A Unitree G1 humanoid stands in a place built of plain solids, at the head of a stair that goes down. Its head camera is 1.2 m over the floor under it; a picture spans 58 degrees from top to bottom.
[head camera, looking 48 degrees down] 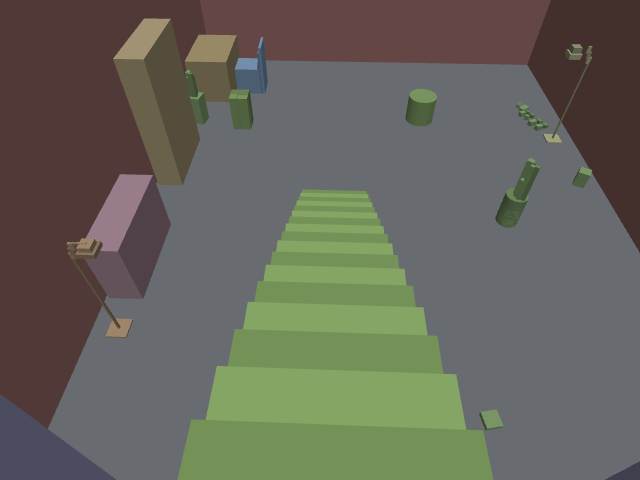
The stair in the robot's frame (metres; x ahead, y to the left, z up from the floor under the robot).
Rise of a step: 0.17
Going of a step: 0.26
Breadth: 0.90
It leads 2 degrees to the right of straight ahead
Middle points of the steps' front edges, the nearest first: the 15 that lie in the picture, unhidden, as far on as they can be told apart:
0.47 -0.05 -0.16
0.72 -0.06 -0.33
0.98 -0.07 -0.50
1.23 -0.08 -0.66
1.49 -0.09 -0.83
1.75 -0.10 -0.99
2.00 -0.11 -1.16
2.26 -0.12 -1.33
2.51 -0.13 -1.49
2.77 -0.13 -1.66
3.02 -0.14 -1.82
3.28 -0.15 -1.99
3.53 -0.16 -2.16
3.79 -0.17 -2.32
4.04 -0.18 -2.49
